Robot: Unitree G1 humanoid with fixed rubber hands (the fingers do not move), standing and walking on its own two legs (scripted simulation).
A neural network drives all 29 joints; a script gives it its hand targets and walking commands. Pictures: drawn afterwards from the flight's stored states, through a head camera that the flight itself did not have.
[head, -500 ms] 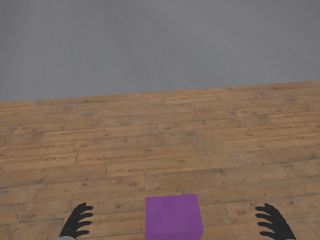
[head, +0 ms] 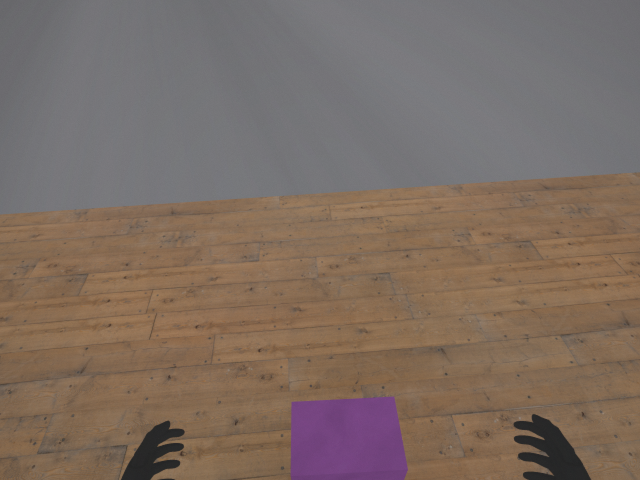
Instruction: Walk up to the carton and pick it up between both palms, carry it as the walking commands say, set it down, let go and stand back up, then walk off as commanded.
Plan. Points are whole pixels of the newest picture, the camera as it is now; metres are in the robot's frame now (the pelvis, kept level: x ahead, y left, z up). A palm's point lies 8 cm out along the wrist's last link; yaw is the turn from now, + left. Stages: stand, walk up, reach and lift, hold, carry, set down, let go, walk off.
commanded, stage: stand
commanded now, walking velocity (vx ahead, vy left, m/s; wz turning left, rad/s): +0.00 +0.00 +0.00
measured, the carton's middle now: (345, 448) +0.40 +0.00 -0.66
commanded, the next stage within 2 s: walk off in 1.06 s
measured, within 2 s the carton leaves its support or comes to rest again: neither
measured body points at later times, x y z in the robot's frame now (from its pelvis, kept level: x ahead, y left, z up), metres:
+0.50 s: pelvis -0.01 +0.00 +0.00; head -0.06 +0.01 +0.45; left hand +0.13 +0.27 -0.09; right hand +0.16 -0.26 -0.07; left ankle +0.02 +0.11 -0.73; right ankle +0.00 -0.11 -0.73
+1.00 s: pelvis -0.02 +0.00 +0.00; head -0.07 +0.01 +0.45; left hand +0.11 +0.28 -0.10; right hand +0.14 -0.26 -0.08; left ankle +0.02 +0.11 -0.73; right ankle +0.00 -0.11 -0.73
